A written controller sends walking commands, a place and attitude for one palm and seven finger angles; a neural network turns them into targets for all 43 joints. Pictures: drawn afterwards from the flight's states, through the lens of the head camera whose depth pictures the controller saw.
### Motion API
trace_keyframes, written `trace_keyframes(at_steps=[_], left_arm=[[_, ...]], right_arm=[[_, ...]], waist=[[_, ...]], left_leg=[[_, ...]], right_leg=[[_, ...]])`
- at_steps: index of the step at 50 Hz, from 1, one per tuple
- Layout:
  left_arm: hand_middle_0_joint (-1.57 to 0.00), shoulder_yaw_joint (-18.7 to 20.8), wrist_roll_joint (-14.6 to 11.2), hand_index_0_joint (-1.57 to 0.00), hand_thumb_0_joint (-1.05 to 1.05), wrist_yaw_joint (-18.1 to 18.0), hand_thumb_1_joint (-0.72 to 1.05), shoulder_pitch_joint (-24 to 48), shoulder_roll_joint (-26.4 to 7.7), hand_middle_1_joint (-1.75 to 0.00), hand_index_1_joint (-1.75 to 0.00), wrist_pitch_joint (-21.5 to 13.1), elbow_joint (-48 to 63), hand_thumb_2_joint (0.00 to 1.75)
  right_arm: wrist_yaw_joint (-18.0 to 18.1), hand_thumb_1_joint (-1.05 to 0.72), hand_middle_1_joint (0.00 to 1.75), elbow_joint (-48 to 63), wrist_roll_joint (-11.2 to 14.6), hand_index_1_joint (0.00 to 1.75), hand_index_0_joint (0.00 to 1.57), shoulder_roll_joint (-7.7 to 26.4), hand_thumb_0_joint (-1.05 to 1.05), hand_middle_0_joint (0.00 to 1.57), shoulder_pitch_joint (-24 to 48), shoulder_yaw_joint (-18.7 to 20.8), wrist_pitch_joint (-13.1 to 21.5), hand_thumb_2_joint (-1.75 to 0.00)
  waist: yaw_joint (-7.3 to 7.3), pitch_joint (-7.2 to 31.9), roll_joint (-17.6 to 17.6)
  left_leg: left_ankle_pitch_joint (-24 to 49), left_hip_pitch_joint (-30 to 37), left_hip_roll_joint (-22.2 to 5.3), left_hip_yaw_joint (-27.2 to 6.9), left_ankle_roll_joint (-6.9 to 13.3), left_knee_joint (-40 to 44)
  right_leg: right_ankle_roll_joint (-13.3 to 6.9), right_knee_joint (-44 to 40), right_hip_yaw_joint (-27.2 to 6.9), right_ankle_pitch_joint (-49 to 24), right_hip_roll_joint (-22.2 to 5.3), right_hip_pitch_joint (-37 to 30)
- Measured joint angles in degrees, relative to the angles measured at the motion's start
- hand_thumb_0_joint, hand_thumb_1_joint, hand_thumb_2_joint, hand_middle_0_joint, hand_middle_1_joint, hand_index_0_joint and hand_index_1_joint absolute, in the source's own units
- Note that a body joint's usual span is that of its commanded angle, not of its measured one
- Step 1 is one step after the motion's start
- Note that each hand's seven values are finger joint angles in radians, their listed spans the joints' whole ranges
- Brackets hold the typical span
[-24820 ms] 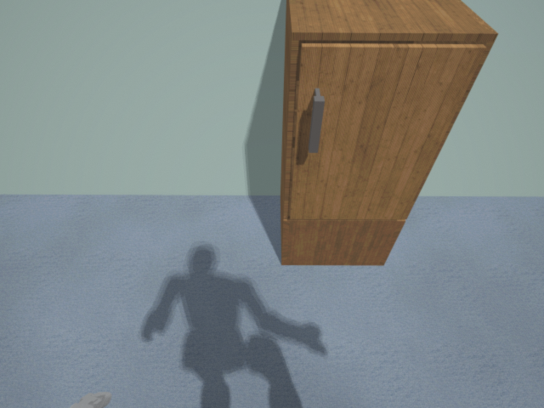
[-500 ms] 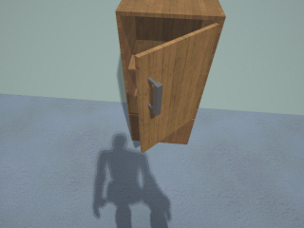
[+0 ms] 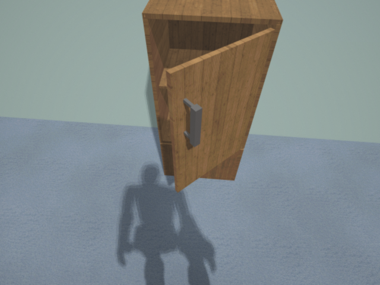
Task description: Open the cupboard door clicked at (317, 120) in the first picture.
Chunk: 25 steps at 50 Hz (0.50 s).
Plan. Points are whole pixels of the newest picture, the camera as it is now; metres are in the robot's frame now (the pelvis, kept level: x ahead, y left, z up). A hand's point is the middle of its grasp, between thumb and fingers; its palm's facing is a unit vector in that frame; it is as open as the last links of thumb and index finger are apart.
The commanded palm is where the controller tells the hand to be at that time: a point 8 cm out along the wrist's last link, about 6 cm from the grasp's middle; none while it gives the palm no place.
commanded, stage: walk to a spot facing it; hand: left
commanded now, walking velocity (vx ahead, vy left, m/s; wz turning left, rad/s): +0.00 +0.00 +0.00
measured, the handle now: (191, 122) +0.55 +0.03 -0.01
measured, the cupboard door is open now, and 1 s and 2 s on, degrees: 43 43 43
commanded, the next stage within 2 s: none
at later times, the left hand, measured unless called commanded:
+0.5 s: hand out of the picture +0.06 +0.17 -0.17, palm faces -0.11 -0.95 -0.30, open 7.4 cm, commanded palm none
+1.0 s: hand out of the picture +0.15 +0.17 -0.18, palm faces -0.39 -0.89 -0.24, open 7.4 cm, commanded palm none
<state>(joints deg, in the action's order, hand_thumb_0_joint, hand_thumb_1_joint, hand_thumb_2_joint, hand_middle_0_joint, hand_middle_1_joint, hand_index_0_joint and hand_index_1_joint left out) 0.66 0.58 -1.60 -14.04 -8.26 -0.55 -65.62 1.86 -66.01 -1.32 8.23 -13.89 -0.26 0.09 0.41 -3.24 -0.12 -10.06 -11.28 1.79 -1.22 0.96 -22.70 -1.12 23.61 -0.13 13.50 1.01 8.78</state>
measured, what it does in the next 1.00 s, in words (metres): steps on the spot, turning right: left foot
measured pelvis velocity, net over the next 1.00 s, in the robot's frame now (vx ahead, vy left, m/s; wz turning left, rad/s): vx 0.01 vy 0.00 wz -0.50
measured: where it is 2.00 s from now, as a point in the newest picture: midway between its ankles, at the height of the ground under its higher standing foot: outside the picture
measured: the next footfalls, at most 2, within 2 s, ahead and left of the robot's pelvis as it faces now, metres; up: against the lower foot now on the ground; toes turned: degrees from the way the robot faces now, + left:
left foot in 0.94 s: +0.10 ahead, +0.10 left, +0.00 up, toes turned -31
right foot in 1.26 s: -0.04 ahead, -0.16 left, +0.00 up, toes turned -43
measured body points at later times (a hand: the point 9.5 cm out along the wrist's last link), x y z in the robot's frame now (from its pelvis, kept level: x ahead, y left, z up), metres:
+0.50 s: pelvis -0.01 -0.04 -0.01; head +0.04 -0.07 +0.43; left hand +0.07 +0.22 -0.15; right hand +0.01 -0.29 -0.18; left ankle +0.00 +0.11 -0.69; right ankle -0.02 -0.10 -0.74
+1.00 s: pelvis +0.01 +0.00 -0.01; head +0.06 -0.01 +0.43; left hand +0.17 +0.22 -0.16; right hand +0.02 -0.28 -0.13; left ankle +0.07 +0.12 -0.75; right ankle -0.04 -0.10 -0.71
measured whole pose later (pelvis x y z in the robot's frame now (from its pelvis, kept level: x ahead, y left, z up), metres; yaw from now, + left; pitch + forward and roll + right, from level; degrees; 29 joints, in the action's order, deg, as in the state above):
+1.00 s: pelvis +0.01 +0.00 -0.01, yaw -29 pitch +2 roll +0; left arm 5.7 1.5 0.6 -13.3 -14.8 3.1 -51.5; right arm 2.4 -48.8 -1.5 11.0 -5.8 1.6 -0.5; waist -2.5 -4.9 2.8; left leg -16.8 -16.7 -0.4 -2.9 -0.6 -31.2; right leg 0.5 49.0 -7.9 26.6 7.0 26.1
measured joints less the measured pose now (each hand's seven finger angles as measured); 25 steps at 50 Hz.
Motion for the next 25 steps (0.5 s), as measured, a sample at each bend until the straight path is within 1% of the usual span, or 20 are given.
trace_keyframes(at_steps=[3,6,10,14,15,17,18,19,20,21,22,23,25], left_arm=[[-0.2,0.01,-0.02,-0.2,0.0,-0.01,0.91,-0.01,-0.04,-0.29,-0.3,-0.02,0.03,0.9],[-0.2,0.49,0.05,-0.2,0.0,0.07,0.91,-0.21,0.03,-0.29,-0.3,0.4,0.52,0.9],[-0.2,1.74,0.3,-0.2,0.0,0.63,0.91,-0.46,-0.19,-0.29,-0.3,1.7,1.8,0.9],[-0.2,2.95,0.63,-0.2,0.0,1.35,0.91,-0.28,-1.21,-0.29,-0.3,2.95,3.97,0.9],[-0.2,3.23,0.69,-0.2,0.0,1.51,0.91,-0.11,-1.57,-0.29,-0.3,3.13,4.58,0.9],[-0.2,3.79,0.77,-0.2,0.0,1.82,0.91,0.2,-2.15,-0.29,-0.3,3.42,5.73,0.9],[-0.2,4.01,0.79,-0.2,0.0,1.96,0.91,0.28,-2.36,-0.29,-0.3,3.49,6.26,0.9],[-0.2,4.17,0.8,-0.2,0.0,2.07,0.91,0.26,-2.55,-0.29,-0.3,3.43,6.82,0.9],[-0.2,4.31,0.86,-0.2,0.0,2.12,0.91,0.13,-2.74,-0.29,-0.3,3.17,7.42,0.9],[-0.2,4.4,1.07,-0.2,0.0,2.02,0.91,0.15,-2.8,-0.29,-0.3,2.84,7.82,0.9],[-0.2,4.39,1.1,-0.2,0.0,1.86,0.91,0.25,-2.9,-0.29,-0.3,2.59,8.19,0.9],[-0.2,4.41,1.05,-0.2,0.0,1.6,0.91,0.38,-2.96,-0.29,-0.3,2.43,8.58,0.9],[-0.2,4.51,0.87,-0.2,0.0,1.09,0.91,0.55,-2.98,-0.29,-0.3,2.24,9.23,0.9]], right_arm=[[0.04,-0.91,0.3,-0.05,0.0,0.3,0.2,0.1,0.0,0.2,0.18,0.02,0.02,-0.9],[0.3,-0.91,0.3,0.26,-0.01,0.3,0.2,0.23,0.0,0.2,0.58,0.35,-0.33,-0.9],[0.56,-0.91,0.3,2.01,-0.01,0.3,0.2,0.43,0.0,0.2,1.34,1.35,-0.99,-0.9],[0.67,-0.91,0.3,4.73,-0.19,0.3,0.2,0.77,0.0,0.2,1.82,2.33,-1.37,-0.9],[0.67,-0.91,0.3,5.39,-0.24,0.3,0.2,0.93,0.0,0.2,1.92,2.54,-1.39,-0.9],[0.65,-0.91,0.3,6.5,-0.42,0.3,0.2,1.47,0.0,0.2,2.26,2.93,-1.44,-0.9],[0.63,-0.91,0.3,7.0,-0.53,0.3,0.2,1.84,0.0,0.2,2.45,3.08,-1.49,-0.9],[0.61,-0.91,0.3,7.48,-0.59,0.3,0.2,2.24,0.0,0.2,2.61,3.19,-1.57,-0.9],[0.56,-0.91,0.3,7.96,-0.52,0.3,0.2,2.65,0.0,0.2,2.78,3.31,-1.71,-0.9],[0.5,-0.91,0.3,8.26,-0.29,0.3,0.2,3.04,0.0,0.2,3.17,3.55,-2.0,-0.9],[0.43,-0.91,0.3,8.51,-0.12,0.3,0.2,3.34,0.0,0.2,3.58,3.78,-2.45,-0.9],[0.35,-0.91,0.3,8.64,-0.02,0.3,0.2,3.6,0.0,0.2,4.11,3.96,-2.92,-0.9],[0.17,-0.91,0.3,9.07,0.1,0.3,0.2,4.03,0.0,0.2,5.4,4.21,-3.43,-0.9]], waist=[[-0.07,0.07,0.08],[-0.52,-0.02,0.05],[-0.88,-0.58,0.13],[-0.96,-1.23,0.68],[-1.11,-1.48,0.87],[-1.63,-2.07,0.87],[-1.82,-2.33,0.59],[-2.0,-2.5,0.21],[-2.13,-2.57,-0.28],[-1.93,-2.72,-1.02],[-1.69,-2.81,-1.34],[-1.69,-2.92,-1.34],[-2.01,-3.25,-0.92]], left_leg=[[-0.14,0.22,-0.11,0.01,-0.09,0.05],[-0.82,-0.18,-0.56,0.71,-0.2,-0.99],[-2.56,-1.55,-1.52,2.61,-0.33,-3.76],[-3.89,-3.24,-2.18,4.81,-0.47,-6.08],[-4.16,-3.58,-2.27,5.46,-0.52,-6.6],[-4.85,-3.9,-2.75,6.94,-0.76,-7.72],[-5.3,-3.99,-3.2,7.58,-1.0,-8.41],[-5.89,-4.19,-3.75,8.16,-1.34,-9.39],[-6.75,-4.73,-4.5,8.56,-1.81,-10.95],[-8.47,-5.72,-5.28,8.29,-1.93,-13.48],[-12.31,-7.38,-5.14,7.04,-2.1,-17.96],[-15.21,-9.32,-4.44,5.41,-2.21,-23.48],[-16.37,-12.55,-3.14,3.1,-2.58,-32.89]], right_leg=[[-0.08,-0.16,-0.02,0.05,0.1,-0.24],[-0.21,0.64,-0.71,0.3,0.54,0.34],[-0.42,3.66,-2.55,1.27,1.46,2.55],[-0.69,8.0,-4.61,2.67,2.19,5.95],[-0.78,9.88,-4.58,3.35,2.05,7.09],[-0.57,14.61,-3.03,6.57,1.27,9.09],[-0.46,15.88,-2.1,7.79,0.89,9.43],[-0.39,15.51,-1.32,7.45,0.56,9.14],[-0.69,13.87,-1.09,5.12,0.67,8.58],[-1.49,13.95,-0.9,4.84,1.47,8.66],[-2.32,14.0,-0.78,5.24,1.95,8.72],[-2.99,13.42,-0.92,5.41,2.24,8.55],[-3.8,11.04,-1.92,4.39,2.75,7.84]])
